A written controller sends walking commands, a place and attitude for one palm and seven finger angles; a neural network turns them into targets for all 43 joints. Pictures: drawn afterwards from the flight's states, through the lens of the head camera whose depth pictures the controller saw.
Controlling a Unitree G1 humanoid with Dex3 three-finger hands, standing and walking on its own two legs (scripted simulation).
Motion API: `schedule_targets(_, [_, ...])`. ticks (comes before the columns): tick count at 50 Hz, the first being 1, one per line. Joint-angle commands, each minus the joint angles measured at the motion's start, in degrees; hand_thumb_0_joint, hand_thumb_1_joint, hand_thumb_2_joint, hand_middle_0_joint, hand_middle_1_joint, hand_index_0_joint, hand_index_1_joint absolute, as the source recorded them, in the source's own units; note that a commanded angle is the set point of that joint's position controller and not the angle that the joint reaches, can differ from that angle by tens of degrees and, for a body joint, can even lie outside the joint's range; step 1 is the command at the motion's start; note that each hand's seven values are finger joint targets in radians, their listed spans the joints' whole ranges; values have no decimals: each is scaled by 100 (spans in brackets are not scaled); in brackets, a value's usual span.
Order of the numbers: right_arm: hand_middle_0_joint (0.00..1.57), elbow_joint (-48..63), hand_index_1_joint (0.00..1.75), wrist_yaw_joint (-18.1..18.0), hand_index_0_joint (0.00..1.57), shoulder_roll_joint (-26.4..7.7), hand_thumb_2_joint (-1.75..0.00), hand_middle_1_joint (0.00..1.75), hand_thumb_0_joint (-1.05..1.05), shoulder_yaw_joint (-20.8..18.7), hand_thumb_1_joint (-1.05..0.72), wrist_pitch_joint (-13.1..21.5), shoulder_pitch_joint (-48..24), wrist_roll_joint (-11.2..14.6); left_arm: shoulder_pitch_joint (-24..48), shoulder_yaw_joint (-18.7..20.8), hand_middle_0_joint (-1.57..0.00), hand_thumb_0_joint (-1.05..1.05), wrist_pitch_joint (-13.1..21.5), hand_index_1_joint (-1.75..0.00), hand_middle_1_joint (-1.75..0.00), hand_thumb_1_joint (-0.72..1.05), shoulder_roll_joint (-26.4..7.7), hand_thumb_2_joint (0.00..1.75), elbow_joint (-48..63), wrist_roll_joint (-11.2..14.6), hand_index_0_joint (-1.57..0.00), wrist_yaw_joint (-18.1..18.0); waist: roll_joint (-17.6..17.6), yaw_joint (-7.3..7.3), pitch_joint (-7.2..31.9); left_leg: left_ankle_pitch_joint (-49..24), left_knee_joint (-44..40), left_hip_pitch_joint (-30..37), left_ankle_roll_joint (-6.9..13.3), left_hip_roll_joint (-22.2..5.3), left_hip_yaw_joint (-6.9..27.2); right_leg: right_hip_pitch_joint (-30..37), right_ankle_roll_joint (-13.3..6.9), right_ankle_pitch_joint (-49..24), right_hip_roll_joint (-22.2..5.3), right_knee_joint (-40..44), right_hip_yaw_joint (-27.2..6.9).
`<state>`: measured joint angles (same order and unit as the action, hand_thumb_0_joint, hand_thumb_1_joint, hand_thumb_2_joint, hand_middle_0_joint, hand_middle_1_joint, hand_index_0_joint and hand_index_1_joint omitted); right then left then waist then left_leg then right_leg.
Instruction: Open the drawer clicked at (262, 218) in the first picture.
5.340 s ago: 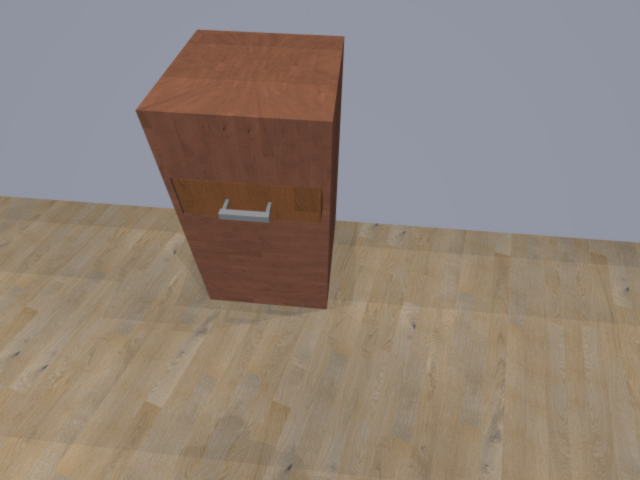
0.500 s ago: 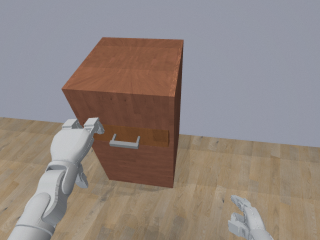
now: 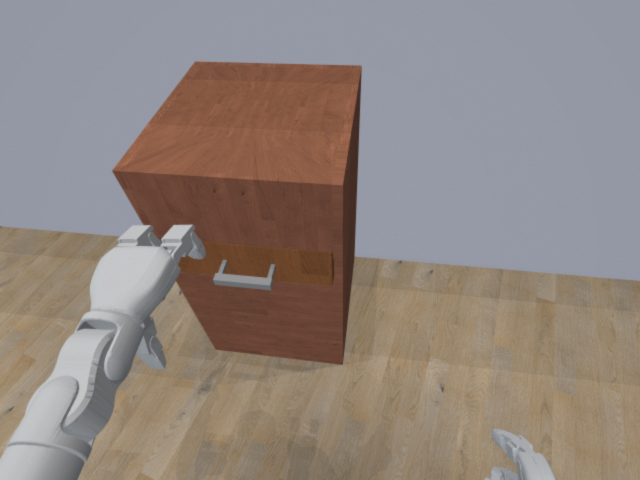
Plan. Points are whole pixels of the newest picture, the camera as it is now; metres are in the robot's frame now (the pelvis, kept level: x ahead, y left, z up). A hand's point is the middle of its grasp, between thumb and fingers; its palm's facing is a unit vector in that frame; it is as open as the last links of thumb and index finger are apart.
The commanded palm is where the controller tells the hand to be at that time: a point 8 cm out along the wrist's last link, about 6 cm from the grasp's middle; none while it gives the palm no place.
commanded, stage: move the hooked fingers above the handle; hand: left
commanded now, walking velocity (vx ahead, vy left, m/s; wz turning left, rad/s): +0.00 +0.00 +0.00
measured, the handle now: (245, 274) +0.56 +0.25 -0.24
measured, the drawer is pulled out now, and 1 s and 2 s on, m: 0.00 0.00 0.00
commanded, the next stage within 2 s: none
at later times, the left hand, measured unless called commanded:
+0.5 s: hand (193, 289) +0.36 +0.23 +0.01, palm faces -0.06 -0.06 -1.00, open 13.8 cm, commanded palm +0.35 +0.24 +0.06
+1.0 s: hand (213, 284) +0.42 +0.24 -0.08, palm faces -0.09 -0.02 -1.00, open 13.8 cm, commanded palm +0.42 +0.23 -0.03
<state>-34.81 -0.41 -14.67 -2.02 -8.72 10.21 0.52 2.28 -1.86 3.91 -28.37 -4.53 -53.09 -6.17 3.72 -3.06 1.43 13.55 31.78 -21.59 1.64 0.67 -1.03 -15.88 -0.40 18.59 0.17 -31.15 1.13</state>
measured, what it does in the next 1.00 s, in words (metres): lowers itself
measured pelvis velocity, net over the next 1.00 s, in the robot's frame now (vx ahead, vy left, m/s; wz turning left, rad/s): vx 0.00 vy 0.00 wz -0.03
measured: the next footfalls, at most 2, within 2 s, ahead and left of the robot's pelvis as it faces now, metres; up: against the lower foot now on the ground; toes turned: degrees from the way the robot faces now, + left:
none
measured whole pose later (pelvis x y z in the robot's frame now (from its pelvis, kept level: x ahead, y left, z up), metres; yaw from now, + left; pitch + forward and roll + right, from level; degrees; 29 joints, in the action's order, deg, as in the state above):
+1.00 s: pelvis +0.00 +0.00 -0.06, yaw -2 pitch +21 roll -2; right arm -39.1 -1.2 -13.2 -4.3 -9.8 16.8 -1.8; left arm 31.2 1.7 9.3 -28.1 -52.3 -65.4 -22.1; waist 2.2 4.1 10.4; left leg 23.8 57.7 -55.3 1.7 -1.7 -0.7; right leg -48.9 -0.7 28.2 2.2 -55.7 1.4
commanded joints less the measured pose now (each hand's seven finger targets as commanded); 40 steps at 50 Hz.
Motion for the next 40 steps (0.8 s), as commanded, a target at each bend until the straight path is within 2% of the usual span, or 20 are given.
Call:
schedule_targets(1, [20, 926, 30, -13, 20, -575, -90, 30, 0, -162, -90, 308, -774, 14, 1572, 669, -30, 0, -155, -120, -120, -50, -1110, 30, 1107, 46, -30, -310, 15, -5, 1413, -1116, -327, 1223, 71, 50, 96, -178, -181, -1067, 178, 433, 0])
schedule_targets(5, [20, 961, 30, -37, 20, -566, -90, 30, 0, -134, -90, 316, -801, 25, 1428, 614, -30, 0, -232, -120, -120, -50, -1083, 30, 1049, 81, -30, -197, -153, -8, 1363, -1122, -340, 1182, 97, 63, 71, -74, -161, -1175, 161, 462, -29])
schedule_targets(8, [20, 821, 30, -94, 20, -604, -90, 30, 0, -105, -90, 282, -685, 62, 1771, 537, -30, 0, -250, -120, -120, -50, -1005, 30, 176, 29, -30, -90, -664, 119, 809, -734, -313, 787, 104, 75, -11, -390, -118, -926, 170, 526, -44])
schedule_targets(10, [20, 797, 30, -123, 20, -600, -90, 30, 0, -102, -90, 293, -634, 56, 2173, 422, -30, 0, -142, -120, -120, -50, -972, 30, 5, -67, -30, -83, -504, 152, 900, -614, -205, 766, 113, 114, -27, -546, -126, -811, 164, 441, -66])
schedule_targets(13, [20, 737, 30, -153, 20, -594, -90, 30, 0, -161, -90, 324, -465, -32, 2651, 574, -30, 0, 139, -120, -120, -50, -1160, 30, -79, -226, -30, -210, -272, 134, 1409, -803, 44, 793, 120, 143, -21, -579, -151, -993, 167, 228, -112])
schedule_targets(14, [20, 745, 30, -149, 20, -565, -90, 30, 0, -184, -90, 345, -413, -42, 2738, 530, -30, 0, 250, -120, -120, -50, -1076, 30, -68, -257, -30, -270, -130, 134, 1584, -879, 141, 824, 128, 157, 0, -616, -162, -1091, 163, 135, -128])
schedule_targets(16, [20, 685, 30, -166, 20, -547, -90, 30, 0, -210, -90, 345, -326, -52, 2740, 594, -30, 0, 372, -120, -120, -50, -1053, 30, -410, -276, -30, -393, -219, 169, 1589, -937, 307, 650, 135, 160, -10, -736, -159, -1264, 171, 10, -129])
schedule_targets(18, [20, 589, 30, -178, 20, -584, -90, 30, 0, -235, -90, 316, -197, -61, 2981, 756, -30, 0, 412, -120, -120, -50, -1209, 30, -868, -362, -30, -530, -286, 207, 1561, -861, 453, 338, 122, 164, -7, -909, -162, -1201, 199, -136, -111])
schedule_targets(19, [20, 583, 30, -182, 20, -581, -90, 30, 0, -249, -90, 316, -152, -53, 3164, 660, -30, 0, 430, -120, -120, -50, -1117, 30, -979, -394, -30, -605, -287, 252, 1584, -843, 537, 266, 133, 165, -11, -1026, -158, -1219, 195, -209, -110])
schedule_targets(22, [20, 524, 30, -167, 20, -594, -90, 30, 0, -325, -90, 284, 19, -82, 3388, 675, -30, 0, 442, -120, -120, -50, -1153, 30, -1296, -534, -30, -803, -78, 252, 2069, -1069, 802, 206, 128, 159, -40, -1145, -179, -1490, 210, -458, -131])
schedule_targets(23, [20, 500, 30, -163, 20, -615, -90, 30, 0, -343, -90, 261, 94, -92, 3440, 736, -30, 0, 417, -120, -120, -50, -1203, 30, -1478, -564, -30, -850, -194, 295, 2132, -1081, 862, 98, 129, 157, -8, -1159, -184, -1493, 242, -521, -107])
schedule_targets(27, [20, 445, 30, -143, 20, -645, -90, 30, 0, -407, -90, 192, 329, -107, 3623, 515, -30, 0, 434, -120, -120, -50, -986, 30, -1858, -612, -30, -945, -153, 389, 2340, -1234, 1106, -74, 132, 137, -28, -1363, -187, -1739, 257, -745, -122])
schedule_targets(29, [20, 430, 30, -150, 20, -675, -90, 30, 0, -444, -90, 158, 451, -130, 3549, 695, -30, 0, 498, -120, -120, -50, -1147, 30, -1951, -631, -30, -988, -262, 354, 2624, -1420, 1235, -161, 147, 138, -26, -1275, -182, -1987, 274, -869, -149])
schedule_targets(30, [20, 398, 30, -154, 20, -686, -90, 30, 0, -457, -90, 130, 492, -138, 3526, 803, -30, 0, 537, -120, -120, -50, -1250, 30, -2055, -665, -30, -1023, -214, 337, 2612, -1485, 1289, -240, 143, 130, -35, -1309, -188, -2071, 276, -930, -164])
schedule_targets(32, [20, 371, 30, -143, 20, -678, -90, 30, 0, -473, -90, 90, 543, -164, 3552, 755, -30, 0, 608, -120, -120, -50, -1146, 30, -2134, -726, -30, -1123, -98, 360, 2628, -1547, 1397, -337, 131, 115, -31, -1495, -198, -2084, 292, -1059, -143])
schedule_targets(34, [20, 323, 30, -134, 20, -700, -90, 30, 0, -490, -90, 59, 640, -179, 3469, 931, -30, 0, 636, -120, -120, -50, -1255, 30, -2408, -779, -30, -1257, -209, 364, 2594, -1563, 1506, -517, 132, 96, -19, -1619, -201, -2057, 317, -1169, -116])
schedule_targets(35, [20, 316, 30, -132, 20, -701, -90, 30, 0, -487, -90, 43, 672, -182, 3497, 860, -30, 0, 636, -120, -120, -50, -1165, 30, -2523, -795, -30, -1319, -223, 387, 2530, -1492, 1536, -604, 131, 86, -20, -1727, -202, -1979, 326, -1207, -95])
schedule_targets(38, [20, 236, 30, -127, 20, -716, -90, 30, 0, -519, -90, 20, 761, -215, 3907, 955, -30, 0, 642, -120, -120, -50, -1273, 30, -2735, -943, -30, -1569, -9, 437, 2661, -1471, 1721, -744, 123, 61, 7, -2082, -232, -1755, 342, -1407, -67])
schedule_targets(39, [20, 203, 30, -120, 20, -733, -90, 30, 0, -520, -90, 13, 804, -220, 4133, 900, -30, 0, 644, -120, -120, -50, -1281, 30, -2768, -1003, -30, -1650, 101, 515, 2742, -1384, 1787, -725, 123, 49, 13, -2265, -218, -1643, 347, -1449, -65])
schedule_targets(40, [20, 169, 30, -128, 20, -738, -90, 30, 0, -534, -90, 11, 886, -228, 4093, 962, -30, 0, 615, -120, -120, -50, -1317, 30, -2979, -1020, -30, -1722, -31, 509, 2755, -1341, 1845, -817, 131, 40, 12, -2287, -221, -1594, 364, -1498, -58])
